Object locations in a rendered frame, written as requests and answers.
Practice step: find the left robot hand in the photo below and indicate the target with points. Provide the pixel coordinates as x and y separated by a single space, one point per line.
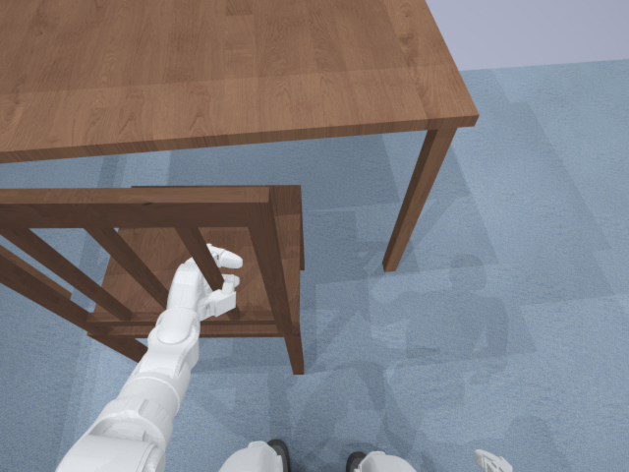
190 290

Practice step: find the left robot foot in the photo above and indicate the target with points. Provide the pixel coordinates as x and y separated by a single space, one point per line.
281 449

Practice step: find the left robot forearm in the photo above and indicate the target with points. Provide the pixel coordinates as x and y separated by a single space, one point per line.
151 397

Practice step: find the table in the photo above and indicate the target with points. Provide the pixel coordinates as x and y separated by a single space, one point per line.
83 78

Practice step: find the robot left shin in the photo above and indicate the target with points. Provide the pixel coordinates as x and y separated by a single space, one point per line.
260 444

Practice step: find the right robot hand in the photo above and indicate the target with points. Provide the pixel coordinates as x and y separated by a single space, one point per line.
491 463

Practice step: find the chair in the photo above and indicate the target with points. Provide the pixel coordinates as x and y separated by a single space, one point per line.
161 227

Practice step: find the robot left upper arm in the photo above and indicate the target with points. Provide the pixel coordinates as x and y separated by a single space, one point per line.
104 454

